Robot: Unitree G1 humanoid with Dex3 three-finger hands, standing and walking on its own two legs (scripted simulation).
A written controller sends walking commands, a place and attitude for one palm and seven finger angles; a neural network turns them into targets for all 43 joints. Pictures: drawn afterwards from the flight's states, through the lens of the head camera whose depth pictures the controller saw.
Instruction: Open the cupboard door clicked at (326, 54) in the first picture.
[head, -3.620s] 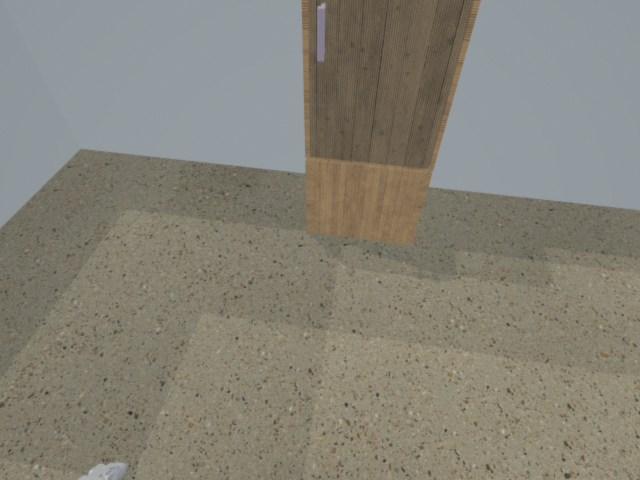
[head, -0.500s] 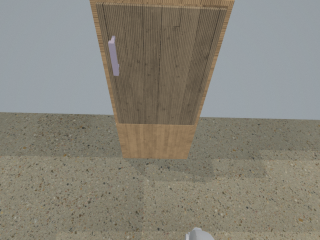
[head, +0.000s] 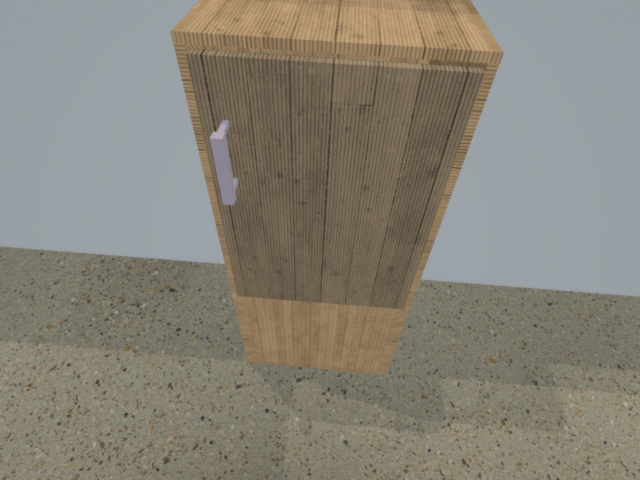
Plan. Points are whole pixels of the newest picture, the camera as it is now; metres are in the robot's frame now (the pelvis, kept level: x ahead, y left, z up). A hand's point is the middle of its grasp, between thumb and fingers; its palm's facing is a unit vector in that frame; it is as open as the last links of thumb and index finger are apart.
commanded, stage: come to a stop and stand still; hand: left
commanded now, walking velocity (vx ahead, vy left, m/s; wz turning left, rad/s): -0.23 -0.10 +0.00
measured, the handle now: (227, 163) +0.56 +0.20 +0.09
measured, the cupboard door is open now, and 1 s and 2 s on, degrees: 0 0 0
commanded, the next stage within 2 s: look again from close up in 0.80 s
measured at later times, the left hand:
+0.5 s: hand out of the picture -0.02 +0.14 -0.17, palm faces +0.04 -0.98 -0.21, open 7.4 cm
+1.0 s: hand out of the picture -0.05 +0.14 -0.17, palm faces +0.01 -0.98 -0.17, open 7.4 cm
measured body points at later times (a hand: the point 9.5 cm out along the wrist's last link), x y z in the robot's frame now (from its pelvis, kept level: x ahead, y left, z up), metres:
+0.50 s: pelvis -0.03 -0.03 +0.00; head -0.03 -0.05 +0.45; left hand -0.02 +0.19 -0.15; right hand +0.01 -0.27 -0.16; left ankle -0.01 +0.11 -0.73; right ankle -0.02 -0.13 -0.73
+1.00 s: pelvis -0.04 -0.01 +0.00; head -0.04 -0.02 +0.45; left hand -0.05 +0.20 -0.16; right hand -0.08 -0.22 -0.16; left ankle -0.01 +0.11 -0.73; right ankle -0.02 -0.13 -0.73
